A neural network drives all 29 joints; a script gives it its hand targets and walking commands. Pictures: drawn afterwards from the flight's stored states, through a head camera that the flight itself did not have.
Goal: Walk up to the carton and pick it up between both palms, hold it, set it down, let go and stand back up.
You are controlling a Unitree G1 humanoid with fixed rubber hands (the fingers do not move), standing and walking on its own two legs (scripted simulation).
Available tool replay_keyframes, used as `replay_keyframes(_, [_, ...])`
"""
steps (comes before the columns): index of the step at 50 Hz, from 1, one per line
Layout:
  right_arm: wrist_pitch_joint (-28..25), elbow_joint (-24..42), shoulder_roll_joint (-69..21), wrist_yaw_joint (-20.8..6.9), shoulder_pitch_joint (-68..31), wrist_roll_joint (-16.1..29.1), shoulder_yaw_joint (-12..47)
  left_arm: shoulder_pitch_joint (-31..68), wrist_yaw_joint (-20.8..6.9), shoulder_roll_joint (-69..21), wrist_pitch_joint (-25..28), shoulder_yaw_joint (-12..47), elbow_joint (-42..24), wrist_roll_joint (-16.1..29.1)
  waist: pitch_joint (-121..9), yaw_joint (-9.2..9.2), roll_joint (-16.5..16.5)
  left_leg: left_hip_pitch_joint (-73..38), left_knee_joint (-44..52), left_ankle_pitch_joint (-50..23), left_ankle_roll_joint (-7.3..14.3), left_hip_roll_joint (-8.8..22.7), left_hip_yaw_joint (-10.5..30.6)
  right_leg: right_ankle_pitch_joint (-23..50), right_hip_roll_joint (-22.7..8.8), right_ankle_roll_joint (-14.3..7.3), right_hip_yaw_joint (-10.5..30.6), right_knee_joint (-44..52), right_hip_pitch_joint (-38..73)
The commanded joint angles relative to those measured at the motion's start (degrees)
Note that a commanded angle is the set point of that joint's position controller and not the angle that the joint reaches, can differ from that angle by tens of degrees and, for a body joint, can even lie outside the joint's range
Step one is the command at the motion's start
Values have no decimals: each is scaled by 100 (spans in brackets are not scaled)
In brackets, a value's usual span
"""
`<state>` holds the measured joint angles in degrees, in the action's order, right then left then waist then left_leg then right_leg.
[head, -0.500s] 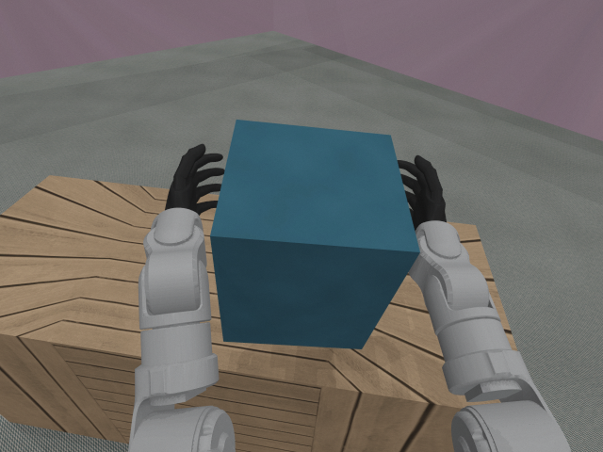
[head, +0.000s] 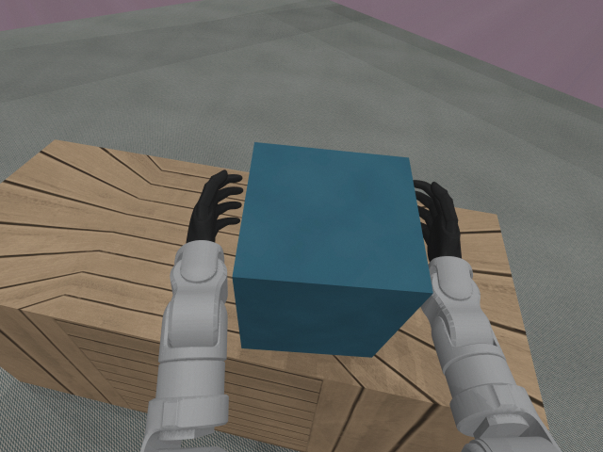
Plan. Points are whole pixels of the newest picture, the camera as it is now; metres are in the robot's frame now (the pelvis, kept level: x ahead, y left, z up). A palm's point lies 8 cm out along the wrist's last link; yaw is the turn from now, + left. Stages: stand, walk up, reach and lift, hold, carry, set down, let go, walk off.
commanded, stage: set down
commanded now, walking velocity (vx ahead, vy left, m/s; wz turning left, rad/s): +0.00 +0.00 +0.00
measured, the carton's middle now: (318, 260) +0.38 -0.01 +0.06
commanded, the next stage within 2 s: none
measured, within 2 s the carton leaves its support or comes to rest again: neither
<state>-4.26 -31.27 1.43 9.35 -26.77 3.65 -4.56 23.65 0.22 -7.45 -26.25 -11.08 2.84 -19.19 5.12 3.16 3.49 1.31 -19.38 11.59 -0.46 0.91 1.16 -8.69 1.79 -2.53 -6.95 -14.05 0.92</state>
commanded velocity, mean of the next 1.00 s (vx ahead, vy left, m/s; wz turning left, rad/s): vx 0.00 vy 0.00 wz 0.00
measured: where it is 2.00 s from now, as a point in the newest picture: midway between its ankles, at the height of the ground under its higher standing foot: outside the picture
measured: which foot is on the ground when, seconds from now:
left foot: down 0.00-1.00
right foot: down 0.00-1.00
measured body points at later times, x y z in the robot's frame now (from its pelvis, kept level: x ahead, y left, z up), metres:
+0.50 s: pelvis -0.01 -0.01 +0.00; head -0.01 +0.01 +0.45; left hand +0.36 +0.12 +0.11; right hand +0.37 -0.18 +0.11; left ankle +0.00 +0.12 -0.75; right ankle +0.00 -0.09 -0.75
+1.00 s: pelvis +0.00 -0.02 +0.00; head +0.02 -0.01 +0.45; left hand +0.37 +0.10 +0.08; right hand +0.39 -0.20 +0.07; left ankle +0.00 +0.12 -0.75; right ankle +0.00 -0.09 -0.75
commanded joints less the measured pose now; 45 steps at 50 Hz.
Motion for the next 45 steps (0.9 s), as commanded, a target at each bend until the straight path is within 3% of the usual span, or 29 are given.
replay_keyframes(1, [-625,1392,-2273,-711,-3871,-130,2009,2868,-540,-2386,294,2596,-354,422,-2483,47,-270,-726,-7,-2311,-58,-35,-131,2299,-64,360,-118,-214,825])
replay_keyframes(5, [-495,960,-2315,-707,-3707,-194,1818,2737,-658,-2281,138,2186,-189,342,-2012,-15,-133,2,391,-1364,95,-98,-239,2309,-227,485,41,-255,1223])
replay_keyframes(13, [-793,1019,-2345,-806,-4205,-349,1670,3162,-613,-2373,450,2184,-117,408,-2527,-79,-124,175,368,-1213,108,-102,-317,2398,-228,460,-19,-368,1232])
replay_keyframes(17, [-963,795,-2297,-940,-4331,-521,1402,3411,-459,-2434,739,2232,135,416,-2781,-93,-166,-54,347,-1067,107,-35,-316,1817,-180,380,-123,-304,735])
replay_keyframes(24, [-1034,-180,-2163,-1204,-4159,-818,745,3453,-231,-2435,1005,1895,841,296,-2473,-149,-171,-244,483,-789,129,68,-351,875,-161,340,-196,-116,46])
replay_keyframes(25, [-1008,-244,-2103,-1200,-4104,-917,692,3516,-223,-2438,1029,1915,833,377,-2473,-55,-122,-207,465,-779,86,62,-394,1029,-193,337,-113,-115,96])
replay_keyframes(27, [-999,-402,-2127,-1218,-4080,-955,634,3544,-208,-2471,1077,1821,897,336,-2475,-59,-106,-136,475,-850,71,46,-397,1324,-202,377,-91,-172,261])
replay_keyframes(35, [-1217,-692,-2193,-1300,-4061,-772,849,3479,-31,-2661,1398,1808,778,213,-2963,-190,-276,-217,208,-2014,-60,47,-338,2767,-131,369,-37,-433,645])
replay_keyframes(41, [-1315,-692,-2203,-1328,-4083,-737,990,3435,94,-2705,1557,1801,729,219,-3144,-268,-163,20,207,-2041,7,56,-332,3222,-159,381,67,-526,773])
replay_keyframes(45, [-1337,-814,-2163,-1374,-4102,-805,910,3495,158,-2728,1637,1762,832,225,-3165,-279,-87,118,265,-1809,53,85,-340,3070,-177,377,104,-512,662])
